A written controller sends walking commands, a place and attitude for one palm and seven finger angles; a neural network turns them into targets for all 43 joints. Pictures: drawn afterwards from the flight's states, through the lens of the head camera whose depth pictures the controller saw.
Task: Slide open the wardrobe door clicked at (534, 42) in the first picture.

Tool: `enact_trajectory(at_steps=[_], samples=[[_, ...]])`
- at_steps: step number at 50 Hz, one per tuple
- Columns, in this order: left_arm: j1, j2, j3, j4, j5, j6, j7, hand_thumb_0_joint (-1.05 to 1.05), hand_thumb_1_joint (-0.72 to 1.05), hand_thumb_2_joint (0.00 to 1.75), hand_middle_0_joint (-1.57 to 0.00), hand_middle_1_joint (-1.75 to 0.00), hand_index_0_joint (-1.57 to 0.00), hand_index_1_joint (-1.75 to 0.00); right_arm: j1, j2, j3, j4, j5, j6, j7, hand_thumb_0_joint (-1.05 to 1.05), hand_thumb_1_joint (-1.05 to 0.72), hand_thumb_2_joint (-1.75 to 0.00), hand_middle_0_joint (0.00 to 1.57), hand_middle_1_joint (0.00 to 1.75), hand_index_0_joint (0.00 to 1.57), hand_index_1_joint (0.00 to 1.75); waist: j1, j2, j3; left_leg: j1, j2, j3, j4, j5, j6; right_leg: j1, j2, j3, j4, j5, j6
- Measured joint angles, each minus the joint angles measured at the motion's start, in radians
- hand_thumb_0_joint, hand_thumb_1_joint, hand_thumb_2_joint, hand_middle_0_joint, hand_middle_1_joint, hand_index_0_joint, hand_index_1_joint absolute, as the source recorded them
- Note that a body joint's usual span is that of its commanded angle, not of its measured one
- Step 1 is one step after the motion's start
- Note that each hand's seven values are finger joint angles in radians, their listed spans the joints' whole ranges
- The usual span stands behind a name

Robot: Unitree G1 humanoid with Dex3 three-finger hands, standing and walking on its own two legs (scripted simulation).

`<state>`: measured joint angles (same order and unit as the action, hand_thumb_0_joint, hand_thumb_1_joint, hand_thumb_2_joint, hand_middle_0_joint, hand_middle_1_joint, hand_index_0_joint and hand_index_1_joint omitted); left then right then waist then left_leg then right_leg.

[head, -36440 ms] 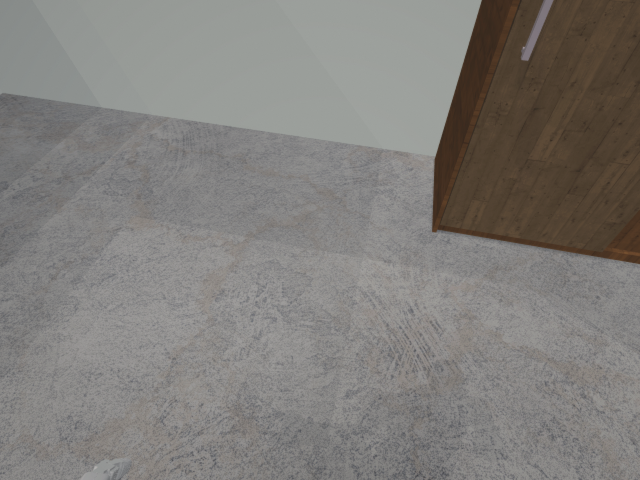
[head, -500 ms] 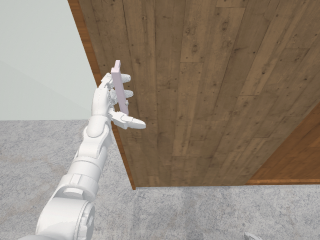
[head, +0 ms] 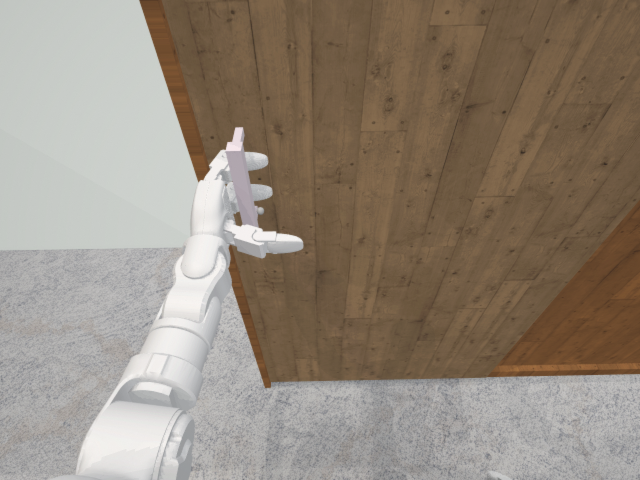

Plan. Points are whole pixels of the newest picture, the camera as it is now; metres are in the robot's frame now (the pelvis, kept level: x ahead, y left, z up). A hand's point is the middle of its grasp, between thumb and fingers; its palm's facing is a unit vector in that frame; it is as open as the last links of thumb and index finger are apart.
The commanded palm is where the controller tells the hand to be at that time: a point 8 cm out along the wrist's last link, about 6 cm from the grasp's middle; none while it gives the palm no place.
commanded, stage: grip the handle and tug to test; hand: left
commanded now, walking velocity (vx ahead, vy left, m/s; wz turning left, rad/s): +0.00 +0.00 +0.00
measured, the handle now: (246, 186) +0.48 +0.11 +0.11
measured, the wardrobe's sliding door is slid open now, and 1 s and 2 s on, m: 0.00 0.00 0.00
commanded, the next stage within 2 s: tug the door sideways, standing still in 1.22 s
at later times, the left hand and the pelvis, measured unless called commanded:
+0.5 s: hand (257, 211) +0.42 +0.08 +0.12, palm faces +0.00 -1.00 +0.00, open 5.7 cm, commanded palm +0.39 +0.14 +0.12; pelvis +0.00 +0.00 +0.00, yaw +0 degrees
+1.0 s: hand (258, 211) +0.42 +0.08 +0.12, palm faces +0.00 -1.00 +0.00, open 5.5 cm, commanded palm +0.38 +0.13 +0.12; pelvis +0.00 +0.00 +0.00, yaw +0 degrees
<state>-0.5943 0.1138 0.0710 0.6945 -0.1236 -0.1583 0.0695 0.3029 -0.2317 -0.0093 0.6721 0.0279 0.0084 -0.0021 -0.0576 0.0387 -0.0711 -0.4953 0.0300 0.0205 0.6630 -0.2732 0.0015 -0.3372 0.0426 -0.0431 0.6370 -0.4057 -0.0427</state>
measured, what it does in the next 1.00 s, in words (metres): stands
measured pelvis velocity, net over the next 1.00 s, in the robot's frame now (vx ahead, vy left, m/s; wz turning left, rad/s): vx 0.00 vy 0.00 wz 0.00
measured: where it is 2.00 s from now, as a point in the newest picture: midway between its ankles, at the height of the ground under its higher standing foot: outside the picture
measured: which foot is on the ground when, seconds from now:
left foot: down 0.00-1.00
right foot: down 0.00-1.00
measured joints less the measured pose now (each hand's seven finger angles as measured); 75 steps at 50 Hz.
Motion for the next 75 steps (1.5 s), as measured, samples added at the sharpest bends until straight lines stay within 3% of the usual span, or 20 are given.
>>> enact_trajectory(at_steps=[26, 50, 68, 75], samples=[[0.011, 0.012, 0.010, -0.004, -0.008, -0.012, -0.008, 0.00, 0.74, 0.83, -0.40, -1.36, -0.38, -1.35, 0.002, -0.003, 0.000, 0.006, 0.000, -0.005, -0.003, 0.01, -0.91, -0.90, 0.20, 0.30, 0.20, 0.30, -0.003, 0.001, 0.004, 0.005, 0.002, 0.002, -0.009, 0.005, -0.001, 0.003, 0.002, 0.003, -0.006, 0.006, -0.001], [0.040, 0.002, 0.000, -0.053, -0.007, 0.009, -0.004, 0.00, 0.76, 0.83, -0.38, -1.39, -0.37, -1.37, -0.006, 0.000, 0.000, -0.008, 0.000, 0.006, 0.001, 0.01, -0.91, -0.90, 0.20, 0.30, 0.20, 0.30, 0.007, 0.000, 0.001, 0.014, 0.000, 0.003, -0.014, -0.001, -0.002, 0.012, 0.001, 0.005, -0.012, 0.000, -0.002], [0.207, -0.007, -0.019, -0.292, -0.013, 0.110, -0.011, 0.01, 0.79, 0.79, -0.33, -1.39, -0.34, -1.38, -0.012, -0.001, 0.001, -0.064, 0.003, 0.037, 0.004, 0.01, -0.91, -0.90, 0.20, 0.30, 0.20, 0.30, 0.016, -0.006, -0.010, 0.082, -0.001, 0.022, -0.049, -0.027, -0.004, 0.077, -0.002, 0.025, -0.058, -0.010, 0.001], [0.147, -0.023, -0.059, -0.272, 0.003, 0.135, 0.005, 0.00, 0.77, 0.83, -0.38, -1.39, -0.38, -1.39, -0.050, -0.005, -0.002, -0.046, -0.004, 0.049, -0.007, 0.01, -0.91, -0.90, 0.20, 0.30, 0.20, 0.30, 0.035, -0.009, 0.011, 0.062, -0.014, -0.009, -0.032, -0.029, -0.005, 0.075, -0.009, -0.006, -0.052, -0.021, -0.001]])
